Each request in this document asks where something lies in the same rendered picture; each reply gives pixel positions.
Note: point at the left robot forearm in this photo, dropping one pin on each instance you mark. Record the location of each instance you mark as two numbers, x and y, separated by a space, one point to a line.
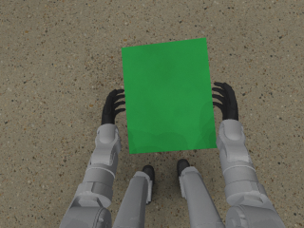
96 188

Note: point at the left robot upper arm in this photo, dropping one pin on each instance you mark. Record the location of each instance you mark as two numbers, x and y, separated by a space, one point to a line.
87 217

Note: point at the robot left hand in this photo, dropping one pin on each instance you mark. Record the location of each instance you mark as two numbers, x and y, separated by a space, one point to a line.
109 113

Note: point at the robot right hand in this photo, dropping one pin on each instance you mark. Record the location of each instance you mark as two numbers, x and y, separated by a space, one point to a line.
229 106

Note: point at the right robot forearm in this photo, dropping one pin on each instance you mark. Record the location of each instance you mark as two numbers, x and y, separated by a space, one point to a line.
241 182

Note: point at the right robot upper arm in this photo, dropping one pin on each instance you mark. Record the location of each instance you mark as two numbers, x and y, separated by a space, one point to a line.
247 216

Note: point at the robot right foot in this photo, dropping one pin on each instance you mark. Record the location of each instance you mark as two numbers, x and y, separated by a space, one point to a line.
182 164

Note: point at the carton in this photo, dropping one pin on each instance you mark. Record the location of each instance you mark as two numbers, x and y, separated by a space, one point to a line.
168 97

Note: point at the robot right thigh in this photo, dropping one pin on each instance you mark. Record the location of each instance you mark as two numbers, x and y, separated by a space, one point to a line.
202 211

